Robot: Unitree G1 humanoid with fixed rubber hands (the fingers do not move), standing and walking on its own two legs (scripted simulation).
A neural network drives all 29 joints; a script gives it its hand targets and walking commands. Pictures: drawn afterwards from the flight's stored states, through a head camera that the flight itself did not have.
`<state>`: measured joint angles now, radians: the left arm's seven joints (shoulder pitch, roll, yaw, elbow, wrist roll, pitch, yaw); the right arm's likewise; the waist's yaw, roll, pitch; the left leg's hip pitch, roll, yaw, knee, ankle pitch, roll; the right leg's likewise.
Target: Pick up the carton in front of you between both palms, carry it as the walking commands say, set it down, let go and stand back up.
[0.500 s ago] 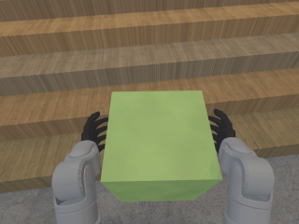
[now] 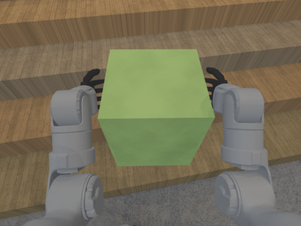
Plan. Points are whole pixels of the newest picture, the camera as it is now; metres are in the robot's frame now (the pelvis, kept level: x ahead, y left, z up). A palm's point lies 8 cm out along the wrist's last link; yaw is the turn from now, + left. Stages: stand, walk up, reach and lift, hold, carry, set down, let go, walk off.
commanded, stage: carry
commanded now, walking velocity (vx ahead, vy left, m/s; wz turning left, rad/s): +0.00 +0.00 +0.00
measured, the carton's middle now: (153, 112) +0.40 +0.00 +0.06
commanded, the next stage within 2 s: none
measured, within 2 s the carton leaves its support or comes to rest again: neither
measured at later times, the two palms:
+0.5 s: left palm (111, 82) +0.47 +0.11 +0.11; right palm (222, 79) +0.47 -0.19 +0.11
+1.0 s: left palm (125, 36) +0.57 +0.07 +0.18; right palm (237, 31) +0.57 -0.23 +0.19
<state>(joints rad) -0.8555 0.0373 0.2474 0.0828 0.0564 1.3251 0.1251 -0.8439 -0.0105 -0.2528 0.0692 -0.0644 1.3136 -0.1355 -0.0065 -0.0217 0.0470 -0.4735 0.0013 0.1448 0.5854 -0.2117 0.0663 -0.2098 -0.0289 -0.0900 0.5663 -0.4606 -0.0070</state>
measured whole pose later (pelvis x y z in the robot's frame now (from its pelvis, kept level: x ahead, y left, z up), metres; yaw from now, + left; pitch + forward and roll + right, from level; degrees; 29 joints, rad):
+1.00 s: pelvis +0.21 -0.08 +0.00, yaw +0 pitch +4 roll +2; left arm -0.80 0.05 0.23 0.18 0.04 1.34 0.13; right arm -0.85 -0.02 -0.23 0.23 -0.05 1.32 -0.14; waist -0.02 -0.03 -0.12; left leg -0.27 -0.03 0.13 0.53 -0.32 0.06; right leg -0.34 -0.04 -0.09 0.75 -0.40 -0.04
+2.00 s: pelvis +0.70 -0.20 +0.19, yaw -1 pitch +4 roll -4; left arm -0.95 0.02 0.31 0.09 0.13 1.39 0.11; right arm -1.00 -0.07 -0.27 0.21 0.01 1.34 -0.14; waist -0.10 0.00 -0.07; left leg 0.04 0.07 0.03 0.21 -0.26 0.06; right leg -1.14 -0.06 -0.16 1.43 -0.40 -0.13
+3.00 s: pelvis +1.28 -0.20 +0.50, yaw +1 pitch +3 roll -2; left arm -0.94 0.04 0.31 0.08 0.10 1.41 0.10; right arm -0.94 -0.02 -0.27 0.12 -0.03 1.36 -0.15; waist -0.10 -0.03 -0.05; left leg -0.09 0.06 0.07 0.35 -0.32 0.02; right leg -1.27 -0.07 -0.06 1.90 -0.54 -0.11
